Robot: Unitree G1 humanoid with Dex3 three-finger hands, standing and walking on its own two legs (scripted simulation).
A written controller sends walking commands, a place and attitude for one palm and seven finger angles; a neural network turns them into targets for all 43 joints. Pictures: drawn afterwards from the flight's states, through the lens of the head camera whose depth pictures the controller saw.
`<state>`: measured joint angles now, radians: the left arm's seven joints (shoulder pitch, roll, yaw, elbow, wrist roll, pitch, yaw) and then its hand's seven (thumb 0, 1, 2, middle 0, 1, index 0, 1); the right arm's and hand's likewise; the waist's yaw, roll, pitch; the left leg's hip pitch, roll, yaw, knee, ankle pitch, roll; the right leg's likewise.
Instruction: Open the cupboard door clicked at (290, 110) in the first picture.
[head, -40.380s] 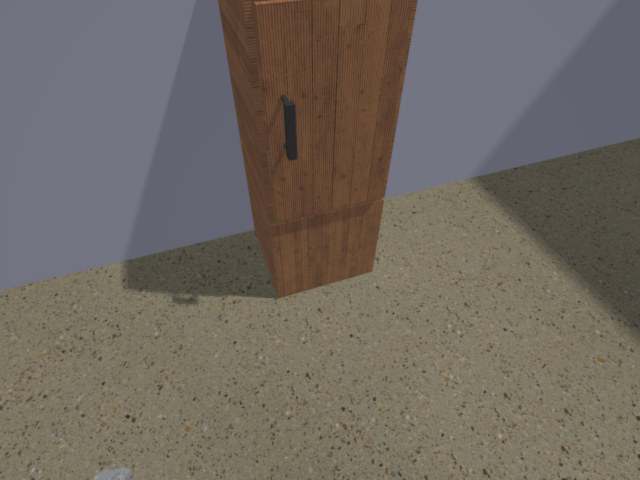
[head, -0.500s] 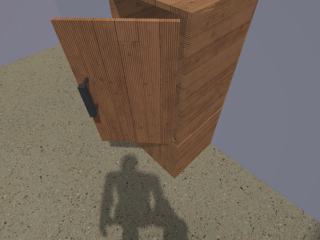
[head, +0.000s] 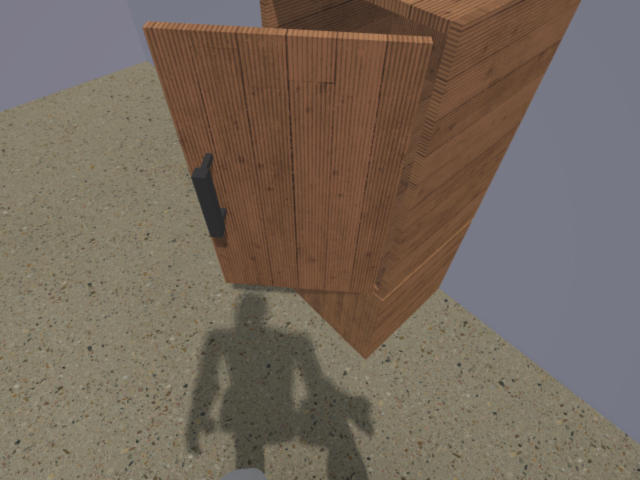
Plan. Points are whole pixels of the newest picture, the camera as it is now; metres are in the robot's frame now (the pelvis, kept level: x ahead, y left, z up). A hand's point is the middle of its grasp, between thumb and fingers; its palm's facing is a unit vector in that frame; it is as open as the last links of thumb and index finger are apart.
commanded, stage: come to a stop and stand still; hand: left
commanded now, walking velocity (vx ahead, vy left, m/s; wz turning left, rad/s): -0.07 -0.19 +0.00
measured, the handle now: (212, 196) +0.53 +0.24 -0.01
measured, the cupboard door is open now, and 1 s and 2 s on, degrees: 43 43 43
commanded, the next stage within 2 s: look again from close up in 1.50 s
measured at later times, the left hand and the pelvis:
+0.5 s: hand out of the picture +0.05 +0.20 -0.16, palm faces -0.02 -0.97 -0.24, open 7.2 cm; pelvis +0.02 +0.02 +0.01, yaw -2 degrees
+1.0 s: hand out of the picture +0.03 +0.25 -0.16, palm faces -0.03 -0.98 -0.21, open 7.4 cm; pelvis +0.02 +0.07 +0.01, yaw -2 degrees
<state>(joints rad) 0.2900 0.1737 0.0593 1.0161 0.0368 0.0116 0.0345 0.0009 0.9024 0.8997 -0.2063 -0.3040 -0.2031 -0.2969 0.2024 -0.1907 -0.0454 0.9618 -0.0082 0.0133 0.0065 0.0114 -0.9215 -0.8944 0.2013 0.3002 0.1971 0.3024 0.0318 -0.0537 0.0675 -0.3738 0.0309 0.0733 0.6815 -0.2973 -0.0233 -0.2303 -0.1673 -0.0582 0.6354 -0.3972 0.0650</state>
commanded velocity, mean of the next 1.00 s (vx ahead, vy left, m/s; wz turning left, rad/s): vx -0.02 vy -0.05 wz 0.00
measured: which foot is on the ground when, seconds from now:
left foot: up 0.00-0.00, down 0.02-0.30, up 0.32-0.52, down 0.54-1.00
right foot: down 0.00-0.02, up 0.04-0.24, down 0.26-1.00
